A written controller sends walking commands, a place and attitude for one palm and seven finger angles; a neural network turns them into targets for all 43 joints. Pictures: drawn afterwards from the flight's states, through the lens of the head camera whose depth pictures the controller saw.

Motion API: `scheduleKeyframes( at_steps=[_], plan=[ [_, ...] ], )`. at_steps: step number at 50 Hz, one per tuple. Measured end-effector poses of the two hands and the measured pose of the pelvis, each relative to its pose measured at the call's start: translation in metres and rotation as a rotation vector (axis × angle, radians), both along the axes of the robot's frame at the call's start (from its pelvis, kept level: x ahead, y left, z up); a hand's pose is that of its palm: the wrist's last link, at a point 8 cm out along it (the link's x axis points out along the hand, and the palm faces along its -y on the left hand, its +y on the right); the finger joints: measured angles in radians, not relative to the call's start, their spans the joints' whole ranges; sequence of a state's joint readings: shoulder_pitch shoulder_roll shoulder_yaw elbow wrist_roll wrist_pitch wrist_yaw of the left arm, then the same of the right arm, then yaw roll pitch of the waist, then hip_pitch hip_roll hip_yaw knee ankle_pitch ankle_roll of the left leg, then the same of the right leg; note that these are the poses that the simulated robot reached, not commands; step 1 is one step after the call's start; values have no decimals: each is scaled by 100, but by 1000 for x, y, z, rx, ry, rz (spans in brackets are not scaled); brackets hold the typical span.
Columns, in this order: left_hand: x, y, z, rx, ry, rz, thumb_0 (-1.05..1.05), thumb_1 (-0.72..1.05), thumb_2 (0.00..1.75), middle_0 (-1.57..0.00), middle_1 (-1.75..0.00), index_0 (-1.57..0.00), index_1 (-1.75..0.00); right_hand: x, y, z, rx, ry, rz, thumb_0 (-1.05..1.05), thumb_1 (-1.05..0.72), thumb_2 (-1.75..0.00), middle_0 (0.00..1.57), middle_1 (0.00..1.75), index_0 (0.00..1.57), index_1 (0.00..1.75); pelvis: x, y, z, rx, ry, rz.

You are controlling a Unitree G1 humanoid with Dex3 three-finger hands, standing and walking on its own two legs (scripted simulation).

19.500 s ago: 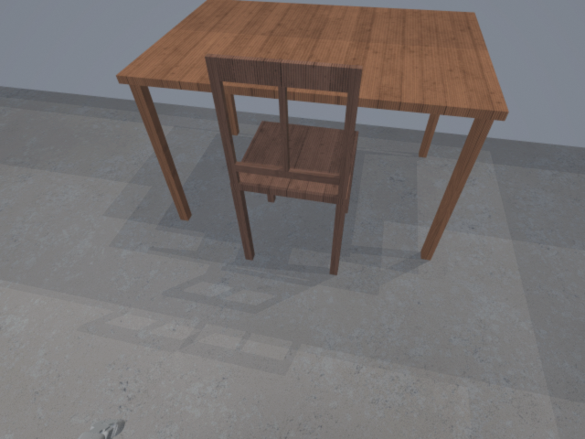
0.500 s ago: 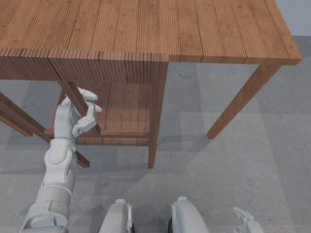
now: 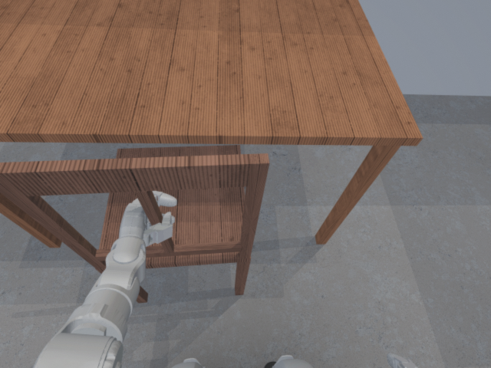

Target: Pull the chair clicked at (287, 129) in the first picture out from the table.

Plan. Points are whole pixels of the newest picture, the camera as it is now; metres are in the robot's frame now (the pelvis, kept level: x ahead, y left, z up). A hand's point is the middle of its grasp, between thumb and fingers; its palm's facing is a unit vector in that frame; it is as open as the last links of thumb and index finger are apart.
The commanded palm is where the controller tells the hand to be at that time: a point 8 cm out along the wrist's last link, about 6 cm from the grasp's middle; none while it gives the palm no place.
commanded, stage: step backward, pulling the chair out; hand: left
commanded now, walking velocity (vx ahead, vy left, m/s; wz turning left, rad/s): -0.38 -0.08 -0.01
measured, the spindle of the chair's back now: (158, 223) +0.39 +0.16 -0.09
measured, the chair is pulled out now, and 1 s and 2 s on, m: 0.06 0.18 0.31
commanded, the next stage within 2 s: none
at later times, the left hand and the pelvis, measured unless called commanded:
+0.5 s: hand (177, 278) +0.27 +0.11 -0.06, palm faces +0.05 -0.98 -0.17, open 5.1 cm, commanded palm +0.27 +0.17 -0.06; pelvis -0.07 -0.02 +0.01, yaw +0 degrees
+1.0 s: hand (173, 294) +0.25 +0.12 -0.06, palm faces +0.05 -0.98 -0.19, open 5.1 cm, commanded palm +0.24 +0.17 -0.06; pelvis -0.10 -0.01 +0.00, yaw +0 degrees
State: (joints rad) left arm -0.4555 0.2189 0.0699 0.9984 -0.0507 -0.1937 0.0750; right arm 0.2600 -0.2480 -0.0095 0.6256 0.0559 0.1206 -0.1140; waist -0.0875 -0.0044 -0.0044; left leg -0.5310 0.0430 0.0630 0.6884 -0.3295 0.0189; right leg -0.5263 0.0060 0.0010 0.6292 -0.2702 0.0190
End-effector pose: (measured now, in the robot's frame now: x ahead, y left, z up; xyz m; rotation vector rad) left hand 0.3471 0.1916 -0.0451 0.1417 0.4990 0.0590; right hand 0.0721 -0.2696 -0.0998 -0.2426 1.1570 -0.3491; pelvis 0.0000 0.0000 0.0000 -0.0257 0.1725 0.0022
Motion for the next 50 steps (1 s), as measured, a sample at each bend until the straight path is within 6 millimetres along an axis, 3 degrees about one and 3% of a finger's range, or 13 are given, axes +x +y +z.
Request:
scheduleKeyframes(
  at_steps=[10,17,23,28,33,43,50],
  plan=[
    [-42,-11,1,8,4,25,3,74,80,-38,-121,-50,-144,-45,-1,-13,60,36,-35,1,-91,-90,20,29,20,30,-25,-13,3,14,-66,-26],
    [-74,-22,1,15,13,56,4,73,81,-39,-119,-50,-144,-61,-8,-23,84,22,-18,1,-91,-90,21,30,20,30,-46,-25,4,23,-89,-13],
    [-93,-28,3,15,33,52,4,73,81,-37,-118,-50,-144,-72,-22,-16,36,-5,-9,1,-91,-90,21,30,20,30,-61,-19,7,28,-103,-3],
    [-102,-27,2,20,23,14,3,72,80,-37,-120,-50,-144,-78,-24,-8,-7,-46,-11,1,-91,-90,20,29,20,30,-72,-12,5,23,-121,-12],
    [-109,-23,2,25,13,-9,3,71,81,-37,-121,-50,-144,-80,-12,-5,-4,-86,2,1,-91,-90,20,29,20,30,-79,-9,4,17,-126,-25],
    [-116,-23,2,55,-6,27,3,69,85,-40,-124,-50,-144,-84,5,-32,97,-95,47,1,-91,-90,21,30,20,30,-91,-24,-10,39,-170,-17],
    [-123,-24,4,37,32,36,3,71,83,-37,-124,-50,-144,-94,-2,-22,73,-31,69,1,-91,-90,21,30,20,30,-96,-13,4,71,-135,1]
  ],
)
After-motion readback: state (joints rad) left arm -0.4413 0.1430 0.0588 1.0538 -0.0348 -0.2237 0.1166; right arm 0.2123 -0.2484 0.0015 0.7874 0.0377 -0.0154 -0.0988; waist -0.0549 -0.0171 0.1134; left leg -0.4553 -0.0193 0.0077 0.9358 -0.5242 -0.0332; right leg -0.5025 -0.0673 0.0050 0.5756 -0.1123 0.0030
